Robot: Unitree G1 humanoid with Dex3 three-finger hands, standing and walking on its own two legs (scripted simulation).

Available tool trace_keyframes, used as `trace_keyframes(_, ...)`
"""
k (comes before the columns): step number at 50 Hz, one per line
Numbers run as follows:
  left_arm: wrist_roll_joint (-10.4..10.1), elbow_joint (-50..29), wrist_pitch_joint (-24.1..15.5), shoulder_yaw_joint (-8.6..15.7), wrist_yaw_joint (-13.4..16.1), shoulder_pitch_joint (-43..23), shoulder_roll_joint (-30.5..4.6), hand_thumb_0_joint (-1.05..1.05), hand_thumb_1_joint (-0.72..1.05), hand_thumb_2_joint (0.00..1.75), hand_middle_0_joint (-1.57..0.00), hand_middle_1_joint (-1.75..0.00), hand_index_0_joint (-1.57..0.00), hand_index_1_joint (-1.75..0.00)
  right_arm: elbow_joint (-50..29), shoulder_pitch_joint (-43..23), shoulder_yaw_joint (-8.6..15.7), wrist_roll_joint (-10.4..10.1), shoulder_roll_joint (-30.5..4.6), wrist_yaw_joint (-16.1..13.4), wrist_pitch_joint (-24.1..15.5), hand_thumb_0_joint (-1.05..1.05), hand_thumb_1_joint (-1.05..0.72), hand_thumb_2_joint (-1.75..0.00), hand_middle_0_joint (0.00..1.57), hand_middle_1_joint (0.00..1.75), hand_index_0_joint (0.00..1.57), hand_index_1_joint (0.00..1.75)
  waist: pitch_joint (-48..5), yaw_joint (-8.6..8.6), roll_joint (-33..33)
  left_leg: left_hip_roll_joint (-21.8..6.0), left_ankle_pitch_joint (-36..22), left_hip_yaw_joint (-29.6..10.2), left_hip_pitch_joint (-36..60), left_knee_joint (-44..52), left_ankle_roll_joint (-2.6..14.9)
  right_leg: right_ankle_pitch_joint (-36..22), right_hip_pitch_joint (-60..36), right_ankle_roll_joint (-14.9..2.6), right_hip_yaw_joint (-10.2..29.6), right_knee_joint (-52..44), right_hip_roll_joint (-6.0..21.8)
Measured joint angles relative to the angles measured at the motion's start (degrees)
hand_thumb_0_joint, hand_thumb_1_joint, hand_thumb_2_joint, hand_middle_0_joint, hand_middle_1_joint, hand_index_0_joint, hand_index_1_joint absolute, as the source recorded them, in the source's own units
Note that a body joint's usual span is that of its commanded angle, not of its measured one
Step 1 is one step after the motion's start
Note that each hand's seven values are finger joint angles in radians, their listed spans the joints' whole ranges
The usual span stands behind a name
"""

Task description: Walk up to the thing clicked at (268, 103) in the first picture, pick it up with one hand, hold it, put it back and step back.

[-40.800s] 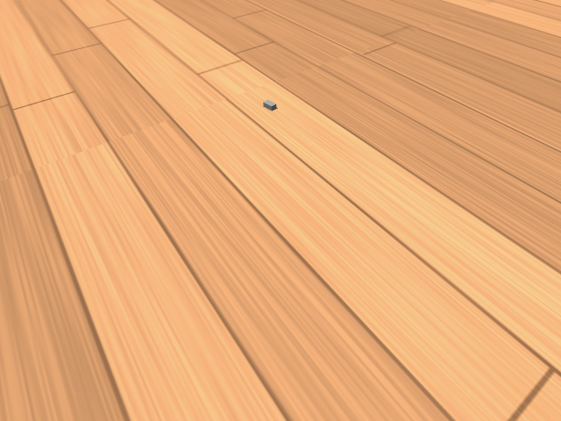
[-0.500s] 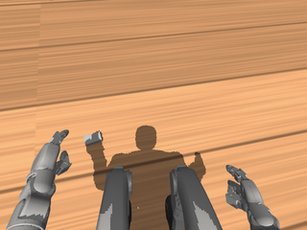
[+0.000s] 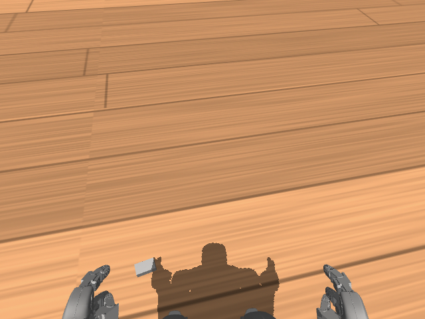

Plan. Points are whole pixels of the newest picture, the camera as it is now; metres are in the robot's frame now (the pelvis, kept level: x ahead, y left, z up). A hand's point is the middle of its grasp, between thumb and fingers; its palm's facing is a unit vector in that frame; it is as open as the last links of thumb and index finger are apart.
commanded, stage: home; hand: left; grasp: from above
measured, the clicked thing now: (145, 267) +0.45 +0.25 -0.68
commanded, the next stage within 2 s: none
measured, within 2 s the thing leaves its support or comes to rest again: neither
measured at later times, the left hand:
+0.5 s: hand out of the picture +0.17 +0.18 -0.03, palm faces +0.06 -0.98 -0.19, open 7.4 cm
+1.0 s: hand out of the picture +0.16 +0.18 -0.03, palm faces +0.05 -0.98 -0.19, open 7.4 cm
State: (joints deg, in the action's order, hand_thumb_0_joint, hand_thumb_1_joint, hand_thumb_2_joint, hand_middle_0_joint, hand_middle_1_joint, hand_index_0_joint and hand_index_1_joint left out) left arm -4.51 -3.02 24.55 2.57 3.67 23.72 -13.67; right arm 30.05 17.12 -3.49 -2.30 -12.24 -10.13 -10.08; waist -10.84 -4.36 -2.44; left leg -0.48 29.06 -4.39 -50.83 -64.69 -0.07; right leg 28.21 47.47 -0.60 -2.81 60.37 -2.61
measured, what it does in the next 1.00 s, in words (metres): stands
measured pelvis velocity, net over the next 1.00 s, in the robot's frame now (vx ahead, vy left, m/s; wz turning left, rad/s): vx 0.01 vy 0.00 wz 0.01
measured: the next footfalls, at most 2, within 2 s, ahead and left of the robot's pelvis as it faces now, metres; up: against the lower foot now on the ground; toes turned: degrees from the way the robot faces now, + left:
none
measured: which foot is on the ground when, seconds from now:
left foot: down 0.00-1.00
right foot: down 0.00-1.00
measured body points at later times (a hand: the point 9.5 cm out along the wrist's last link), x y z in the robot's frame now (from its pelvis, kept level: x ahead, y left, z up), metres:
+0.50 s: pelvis +0.01 +0.00 +0.02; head +0.03 +0.01 +0.47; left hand +0.16 +0.23 -0.01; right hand +0.19 -0.24 -0.03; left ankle +0.02 +0.11 -0.66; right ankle +0.01 -0.12 -0.66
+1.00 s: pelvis +0.01 +0.00 +0.02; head +0.02 +0.01 +0.47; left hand +0.16 +0.23 -0.01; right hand +0.16 -0.24 -0.04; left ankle +0.02 +0.11 -0.66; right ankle +0.01 -0.12 -0.66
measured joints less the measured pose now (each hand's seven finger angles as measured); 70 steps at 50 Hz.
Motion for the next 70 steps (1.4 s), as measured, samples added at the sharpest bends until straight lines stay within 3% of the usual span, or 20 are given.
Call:
trace_keyframes(8,0.32,-5.47,1.49,-1.10,-1.15,5.91,0.73,0.01,0.91,0.90,-0.20,-0.30,-0.20,-0.30,-1.21,1.07,0.51,0.80,-0.23,-1.10,-1.66,0.01,-0.91,-0.90,0.20,0.30,0.20,0.30,-0.41,0.93,-0.61,0.23,-1.08,0.19,8.21,5.90,0.26,-1.07,-8.29,0.20,0.29,-5.99,0.32)
trace_keyframes(19,1.16,-4.53,1.61,-1.21,-2.62,5.57,0.57,0.01,0.91,0.90,-0.20,-0.30,-0.20,-0.30,-1.23,-0.93,0.37,1.66,-0.31,-0.68,-3.39,0.01,-0.90,-0.90,0.21,0.30,0.20,0.30,1.07,2.17,0.32,0.70,-1.23,-0.06,10.57,6.82,0.22,-0.85,-10.70,0.21,0.03,-6.58,0.78)
trace_keyframes(70,1.12,-3.80,0.63,-1.40,-2.78,5.30,0.37,0.01,0.91,0.90,-0.20,-0.30,-0.20,-0.30,0.01,-0.03,0.79,1.84,-0.40,-0.40,-3.54,0.01,-0.90,-0.90,0.21,0.30,0.20,0.30,1.42,1.98,0.17,0.55,-1.15,0.51,10.84,6.60,0.21,-0.79,-10.61,0.20,0.57,-6.00,0.68)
